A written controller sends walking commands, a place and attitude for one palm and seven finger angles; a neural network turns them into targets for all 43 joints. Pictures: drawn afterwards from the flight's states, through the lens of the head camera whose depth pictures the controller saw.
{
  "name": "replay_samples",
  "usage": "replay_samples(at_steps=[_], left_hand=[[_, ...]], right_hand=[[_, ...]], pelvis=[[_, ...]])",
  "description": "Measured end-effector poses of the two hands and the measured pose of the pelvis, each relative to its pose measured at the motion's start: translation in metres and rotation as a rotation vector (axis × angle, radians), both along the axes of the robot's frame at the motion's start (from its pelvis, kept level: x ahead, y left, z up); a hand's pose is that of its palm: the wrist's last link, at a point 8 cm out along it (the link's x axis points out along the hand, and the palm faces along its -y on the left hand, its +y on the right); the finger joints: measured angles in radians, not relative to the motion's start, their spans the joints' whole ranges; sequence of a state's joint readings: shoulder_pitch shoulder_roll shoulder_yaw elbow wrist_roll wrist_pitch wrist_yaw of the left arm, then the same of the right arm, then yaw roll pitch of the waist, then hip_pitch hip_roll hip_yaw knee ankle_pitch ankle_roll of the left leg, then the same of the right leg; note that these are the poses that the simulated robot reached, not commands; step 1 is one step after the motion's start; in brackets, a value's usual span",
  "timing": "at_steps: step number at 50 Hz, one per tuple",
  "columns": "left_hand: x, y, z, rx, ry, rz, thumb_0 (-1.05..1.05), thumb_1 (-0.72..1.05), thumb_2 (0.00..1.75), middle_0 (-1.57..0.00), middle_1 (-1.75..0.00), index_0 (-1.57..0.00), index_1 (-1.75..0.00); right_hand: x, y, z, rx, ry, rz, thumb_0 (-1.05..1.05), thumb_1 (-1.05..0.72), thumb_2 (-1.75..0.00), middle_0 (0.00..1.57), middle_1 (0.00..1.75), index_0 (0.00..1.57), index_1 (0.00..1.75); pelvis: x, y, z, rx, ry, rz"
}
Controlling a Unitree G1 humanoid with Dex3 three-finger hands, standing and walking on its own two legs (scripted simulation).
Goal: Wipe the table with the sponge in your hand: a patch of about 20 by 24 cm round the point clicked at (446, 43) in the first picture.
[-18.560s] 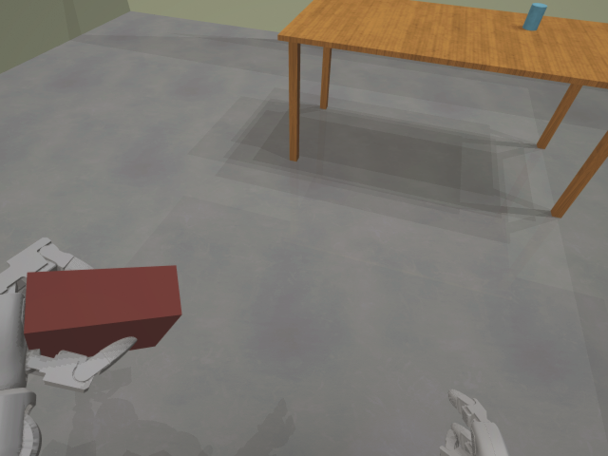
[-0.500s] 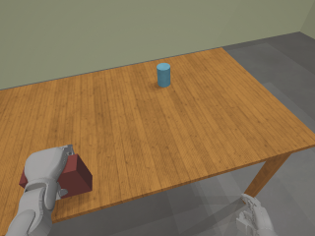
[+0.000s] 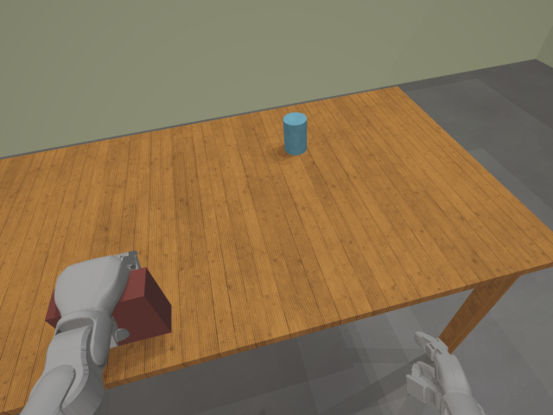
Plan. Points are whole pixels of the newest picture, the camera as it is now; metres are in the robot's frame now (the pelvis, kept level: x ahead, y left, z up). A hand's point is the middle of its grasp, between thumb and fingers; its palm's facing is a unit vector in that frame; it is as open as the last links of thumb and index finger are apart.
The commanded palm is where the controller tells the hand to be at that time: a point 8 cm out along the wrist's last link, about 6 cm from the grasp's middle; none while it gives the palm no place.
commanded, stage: lower the sponge onto the table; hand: left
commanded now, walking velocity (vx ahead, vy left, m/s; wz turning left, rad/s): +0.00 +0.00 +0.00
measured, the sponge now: (121, 317) +0.23 +0.29 -0.01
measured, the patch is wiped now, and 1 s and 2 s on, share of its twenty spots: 0.00 0.00 0.05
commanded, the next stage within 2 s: wipe forward along the first lane in 1.82 s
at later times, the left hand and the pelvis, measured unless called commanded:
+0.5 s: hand (105, 310) +0.22 +0.30 +0.03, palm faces -0.06 -0.07 -1.00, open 9.3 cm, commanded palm +0.21 +0.29 +0.09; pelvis +0.00 +0.00 +0.00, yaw +0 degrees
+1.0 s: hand (111, 323) +0.22 +0.30 +0.01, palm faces -0.09 -0.07 -0.99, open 9.3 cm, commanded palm +0.20 +0.29 +0.06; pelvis +0.00 +0.00 +0.00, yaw +0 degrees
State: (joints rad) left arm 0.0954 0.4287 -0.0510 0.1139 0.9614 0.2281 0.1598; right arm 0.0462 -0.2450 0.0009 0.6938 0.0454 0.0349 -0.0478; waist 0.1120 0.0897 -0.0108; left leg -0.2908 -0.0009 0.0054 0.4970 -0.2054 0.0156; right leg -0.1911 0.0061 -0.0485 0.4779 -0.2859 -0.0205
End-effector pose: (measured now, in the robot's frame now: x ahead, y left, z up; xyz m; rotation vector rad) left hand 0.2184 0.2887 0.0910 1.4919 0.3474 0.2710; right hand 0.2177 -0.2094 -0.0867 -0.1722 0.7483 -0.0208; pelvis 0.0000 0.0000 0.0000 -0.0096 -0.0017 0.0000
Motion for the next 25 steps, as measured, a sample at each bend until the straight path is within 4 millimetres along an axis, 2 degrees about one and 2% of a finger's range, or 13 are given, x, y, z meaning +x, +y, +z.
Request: replay_samples(at_steps=[14,25], left_hand=[[-0.013,0.008,-0.002,-0.005,0.036,0.015,-0.01,-0.43,1.04,-0.8,-1.39,-0.81,-1.38],[-0.011,0.007,-0.004,-0.001,0.023,0.018,-0.01,-0.43,1.04,-0.8,-1.39,-0.81,-1.38]], right_hand=[[-0.001,-0.013,0.001,-0.033,0.001,-0.005,0.01,-0.9,-0.9,0.2,0.3,0.2,0.3],[-0.009,-0.017,-0.001,-0.027,0.011,-0.028,0.01,-0.9,-0.9,0.2,0.3,0.2,0.3]], pelvis=[[0.001,-0.004,0.0,-0.003,-0.008,0.002],[-0.002,-0.005,0.0,-0.002,-0.002,-0.001]])
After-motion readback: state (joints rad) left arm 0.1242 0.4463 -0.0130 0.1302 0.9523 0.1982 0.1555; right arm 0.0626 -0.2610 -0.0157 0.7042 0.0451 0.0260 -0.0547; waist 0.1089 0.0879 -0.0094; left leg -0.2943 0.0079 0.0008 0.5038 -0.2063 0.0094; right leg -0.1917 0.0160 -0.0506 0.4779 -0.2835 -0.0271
